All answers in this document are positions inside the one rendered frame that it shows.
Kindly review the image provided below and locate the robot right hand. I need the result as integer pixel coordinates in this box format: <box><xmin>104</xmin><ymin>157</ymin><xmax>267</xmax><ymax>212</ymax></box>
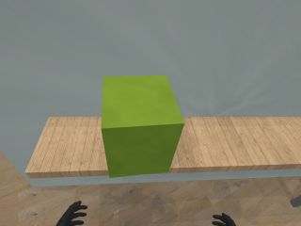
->
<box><xmin>212</xmin><ymin>213</ymin><xmax>236</xmax><ymax>226</ymax></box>

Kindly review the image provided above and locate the robot left hand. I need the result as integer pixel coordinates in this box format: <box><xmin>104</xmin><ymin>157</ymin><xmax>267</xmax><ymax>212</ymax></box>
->
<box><xmin>56</xmin><ymin>201</ymin><xmax>87</xmax><ymax>226</ymax></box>

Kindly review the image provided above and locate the table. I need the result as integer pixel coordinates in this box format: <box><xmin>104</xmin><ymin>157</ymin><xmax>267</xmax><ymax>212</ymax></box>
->
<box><xmin>25</xmin><ymin>117</ymin><xmax>301</xmax><ymax>207</ymax></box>

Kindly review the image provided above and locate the carton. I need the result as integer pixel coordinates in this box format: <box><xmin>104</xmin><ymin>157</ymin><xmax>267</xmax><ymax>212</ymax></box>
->
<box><xmin>101</xmin><ymin>75</ymin><xmax>184</xmax><ymax>178</ymax></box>

